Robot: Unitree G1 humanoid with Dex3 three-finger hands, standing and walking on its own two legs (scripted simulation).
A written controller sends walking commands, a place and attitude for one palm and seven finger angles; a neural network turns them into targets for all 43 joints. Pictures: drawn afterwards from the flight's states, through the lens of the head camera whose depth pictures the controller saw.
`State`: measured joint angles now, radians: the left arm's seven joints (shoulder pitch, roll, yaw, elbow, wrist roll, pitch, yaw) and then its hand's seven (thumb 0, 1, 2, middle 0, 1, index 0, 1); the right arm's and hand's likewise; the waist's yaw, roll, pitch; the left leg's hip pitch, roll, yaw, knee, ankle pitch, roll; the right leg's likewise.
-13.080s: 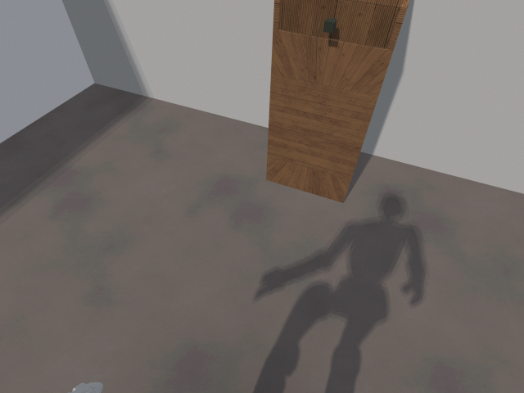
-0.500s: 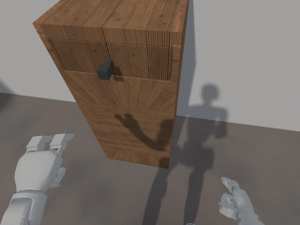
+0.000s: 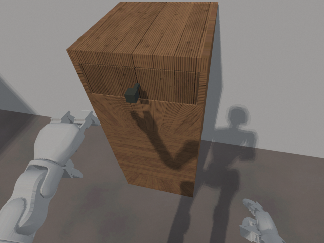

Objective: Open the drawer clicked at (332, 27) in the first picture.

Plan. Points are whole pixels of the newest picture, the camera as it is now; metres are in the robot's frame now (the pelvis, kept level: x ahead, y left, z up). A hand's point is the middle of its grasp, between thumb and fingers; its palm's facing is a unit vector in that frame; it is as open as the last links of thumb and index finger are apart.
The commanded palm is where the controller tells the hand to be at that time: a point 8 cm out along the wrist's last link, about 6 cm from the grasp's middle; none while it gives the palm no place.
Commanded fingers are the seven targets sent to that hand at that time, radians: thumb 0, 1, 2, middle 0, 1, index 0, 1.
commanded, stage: raise the hand with hooked fingers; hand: left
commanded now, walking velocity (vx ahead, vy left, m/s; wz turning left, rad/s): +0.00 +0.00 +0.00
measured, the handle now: (133, 91) +0.52 +0.18 +0.09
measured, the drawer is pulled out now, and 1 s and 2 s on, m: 0.00 0.00 0.00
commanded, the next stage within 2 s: move the hooked fingers above the handle in 0.76 s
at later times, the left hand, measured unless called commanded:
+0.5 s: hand (64, 109) +0.31 +0.25 +0.21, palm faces +0.11 -0.03 -0.99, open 13.9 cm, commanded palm +0.26 +0.24 +0.26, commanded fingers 0.00 -0.50 0.30 -0.30 -1.20 -0.30 -1.20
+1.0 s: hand (75, 123) +0.29 +0.23 +0.18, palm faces +0.04 -0.02 -1.00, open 13.9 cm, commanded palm +0.27 +0.23 +0.25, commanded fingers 0.00 -0.50 0.30 -0.30 -1.20 -0.30 -1.20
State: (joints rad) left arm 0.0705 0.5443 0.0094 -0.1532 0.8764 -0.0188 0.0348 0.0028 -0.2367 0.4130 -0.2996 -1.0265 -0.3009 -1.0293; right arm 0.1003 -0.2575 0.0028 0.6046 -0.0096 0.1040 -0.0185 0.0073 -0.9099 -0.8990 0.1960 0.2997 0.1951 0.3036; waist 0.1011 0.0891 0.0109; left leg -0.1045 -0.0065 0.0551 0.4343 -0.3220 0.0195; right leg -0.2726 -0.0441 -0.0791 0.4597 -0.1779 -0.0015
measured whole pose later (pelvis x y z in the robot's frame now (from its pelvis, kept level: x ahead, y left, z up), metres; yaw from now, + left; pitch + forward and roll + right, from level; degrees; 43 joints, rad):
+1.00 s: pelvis -0.03 -0.02 +0.00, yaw +1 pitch -2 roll +1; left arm -0.30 0.63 -0.01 0.00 0.79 0.02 -0.23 0.00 -0.50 0.30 -0.32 -1.20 -0.32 -1.20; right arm 0.11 -0.29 0.02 0.60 0.03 0.13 0.00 0.01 -0.91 -0.90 0.20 0.30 0.20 0.30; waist 0.09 0.10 0.03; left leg -0.11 -0.01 0.04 0.38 -0.24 0.00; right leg -0.27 -0.05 -0.10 0.40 -0.11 -0.02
